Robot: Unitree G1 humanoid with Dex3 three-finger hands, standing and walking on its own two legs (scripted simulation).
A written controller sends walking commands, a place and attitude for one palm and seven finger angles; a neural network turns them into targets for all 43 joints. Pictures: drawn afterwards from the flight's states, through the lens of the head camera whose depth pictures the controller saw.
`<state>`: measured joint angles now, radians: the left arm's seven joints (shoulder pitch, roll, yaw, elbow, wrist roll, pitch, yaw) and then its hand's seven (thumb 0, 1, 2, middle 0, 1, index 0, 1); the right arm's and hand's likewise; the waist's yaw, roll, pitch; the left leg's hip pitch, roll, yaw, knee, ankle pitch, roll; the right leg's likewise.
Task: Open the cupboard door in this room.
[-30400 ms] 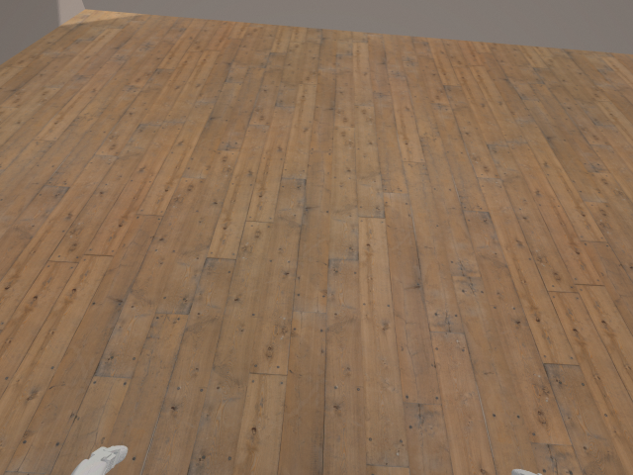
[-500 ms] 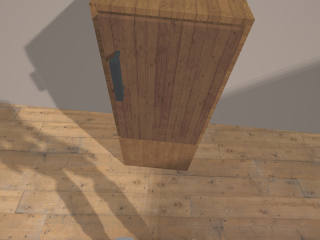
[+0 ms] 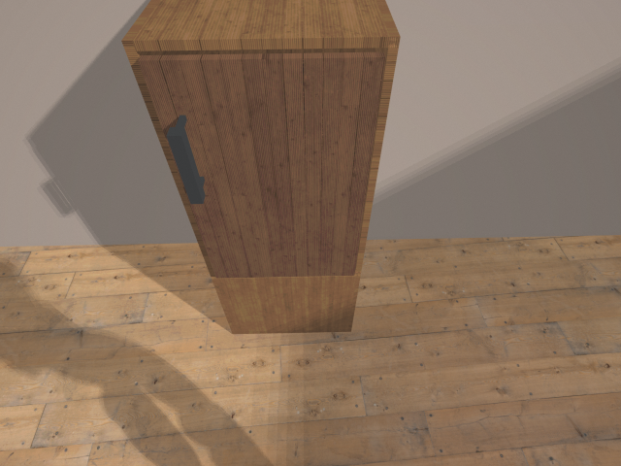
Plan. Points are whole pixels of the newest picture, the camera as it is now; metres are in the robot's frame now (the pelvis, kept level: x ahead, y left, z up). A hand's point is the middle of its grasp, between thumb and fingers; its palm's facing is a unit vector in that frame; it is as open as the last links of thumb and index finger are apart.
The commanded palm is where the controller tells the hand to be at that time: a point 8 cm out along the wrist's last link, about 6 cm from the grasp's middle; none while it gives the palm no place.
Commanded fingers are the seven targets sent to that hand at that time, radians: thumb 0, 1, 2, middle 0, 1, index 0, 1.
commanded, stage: come to a stop and stand still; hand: left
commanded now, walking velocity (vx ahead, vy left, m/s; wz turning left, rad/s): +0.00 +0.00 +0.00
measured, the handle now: (190, 160) +0.60 +0.24 +0.04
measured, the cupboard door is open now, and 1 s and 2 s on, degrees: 0 0 0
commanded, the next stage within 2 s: look again from close up in 0.50 s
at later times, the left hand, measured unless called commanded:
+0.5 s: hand out of the picture -0.03 +0.11 -0.17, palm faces +0.09 -0.98 -0.15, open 7.4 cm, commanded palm none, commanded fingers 0.00 0.90 0.90 -0.20 -0.30 -0.20 -0.30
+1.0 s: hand out of the picture +0.03 +0.23 -0.17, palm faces +0.06 -0.97 -0.25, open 7.4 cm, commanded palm none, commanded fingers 0.00 0.90 0.90 -0.20 -0.30 -0.20 -0.30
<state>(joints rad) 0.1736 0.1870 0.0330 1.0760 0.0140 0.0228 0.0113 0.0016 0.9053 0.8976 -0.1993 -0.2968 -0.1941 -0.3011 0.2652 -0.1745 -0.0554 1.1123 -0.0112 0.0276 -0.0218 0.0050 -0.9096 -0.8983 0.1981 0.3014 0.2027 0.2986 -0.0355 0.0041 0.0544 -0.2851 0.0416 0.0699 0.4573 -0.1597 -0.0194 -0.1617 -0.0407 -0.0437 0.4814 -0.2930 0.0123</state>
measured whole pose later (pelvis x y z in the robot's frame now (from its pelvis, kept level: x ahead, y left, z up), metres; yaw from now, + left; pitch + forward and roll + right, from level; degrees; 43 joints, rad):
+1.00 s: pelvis -0.03 +0.02 +0.00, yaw +1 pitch -4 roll -1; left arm 0.25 0.25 0.01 1.01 0.02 0.00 0.03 0.00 0.90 0.90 -0.20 -0.30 -0.20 -0.30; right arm 0.21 -0.21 -0.01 1.00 -0.02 0.00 -0.01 0.01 -0.91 -0.90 0.20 0.30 0.20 0.30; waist 0.01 -0.01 -0.01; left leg -0.21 0.02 0.05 0.52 -0.25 0.02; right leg -0.15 -0.04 -0.07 0.49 -0.27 0.02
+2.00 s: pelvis +0.04 +0.02 +0.00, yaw -1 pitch -1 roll +1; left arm 0.27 0.17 0.06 1.04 0.03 0.00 0.00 0.03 0.94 0.90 -0.20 -0.30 -0.19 -0.30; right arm 0.42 -0.08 -0.03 1.13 -0.03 -0.05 -0.02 0.01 -0.91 -0.90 0.20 0.30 0.20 0.30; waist -0.04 0.00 0.03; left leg -0.08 0.01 0.14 0.40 -0.30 0.02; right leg -0.40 -0.09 -0.10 0.64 -0.25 0.01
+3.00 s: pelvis +0.05 +0.01 +0.01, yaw +0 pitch +0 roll +0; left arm 0.38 0.11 0.02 1.07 0.03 -0.01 0.02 0.00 0.90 0.90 -0.20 -0.30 -0.20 -0.30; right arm 0.32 -0.21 -0.06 1.08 -0.02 0.05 0.00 0.00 -0.92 -0.90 0.19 0.30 0.20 0.30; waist 0.01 0.01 0.00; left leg -0.35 0.05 0.05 0.73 -0.35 -0.03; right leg -0.10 -0.03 -0.08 0.38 -0.27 0.00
